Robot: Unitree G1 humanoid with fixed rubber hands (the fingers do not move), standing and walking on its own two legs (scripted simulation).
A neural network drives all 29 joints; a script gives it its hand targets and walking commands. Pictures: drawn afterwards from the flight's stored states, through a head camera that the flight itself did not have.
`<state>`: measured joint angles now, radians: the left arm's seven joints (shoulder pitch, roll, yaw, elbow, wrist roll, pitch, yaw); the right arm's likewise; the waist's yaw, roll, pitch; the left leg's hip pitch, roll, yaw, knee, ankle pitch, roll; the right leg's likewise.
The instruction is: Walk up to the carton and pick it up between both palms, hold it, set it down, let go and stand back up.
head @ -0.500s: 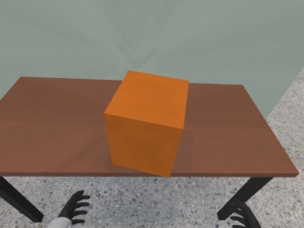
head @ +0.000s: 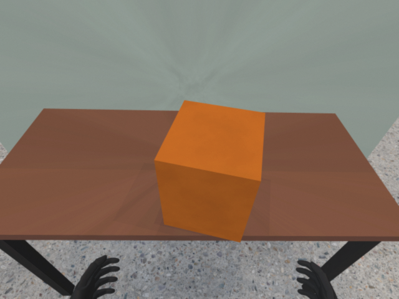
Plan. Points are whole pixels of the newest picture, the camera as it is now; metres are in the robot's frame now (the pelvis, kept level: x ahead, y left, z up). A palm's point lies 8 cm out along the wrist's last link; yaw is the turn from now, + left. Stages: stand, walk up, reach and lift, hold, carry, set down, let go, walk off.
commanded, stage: reach and lift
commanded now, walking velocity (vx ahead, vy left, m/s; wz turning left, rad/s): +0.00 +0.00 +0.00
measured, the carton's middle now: (212, 171) +0.42 -0.02 +0.01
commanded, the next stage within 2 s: none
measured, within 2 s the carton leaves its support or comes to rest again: neither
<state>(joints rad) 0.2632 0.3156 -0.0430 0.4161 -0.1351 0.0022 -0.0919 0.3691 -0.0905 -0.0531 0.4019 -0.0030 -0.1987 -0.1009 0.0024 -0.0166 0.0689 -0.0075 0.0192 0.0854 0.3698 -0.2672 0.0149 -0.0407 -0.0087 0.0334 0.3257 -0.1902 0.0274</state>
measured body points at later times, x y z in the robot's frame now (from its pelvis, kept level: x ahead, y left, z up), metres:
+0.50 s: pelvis +0.00 +0.01 +0.00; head -0.01 +0.02 +0.45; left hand +0.18 +0.24 -0.02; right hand +0.16 -0.18 -0.01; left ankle -0.03 +0.10 -0.75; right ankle +0.00 -0.14 -0.75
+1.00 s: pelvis +0.01 +0.01 +0.00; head +0.00 +0.02 +0.45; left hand +0.24 +0.23 +0.03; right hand +0.21 -0.18 +0.02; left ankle -0.03 +0.10 -0.75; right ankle +0.00 -0.14 -0.75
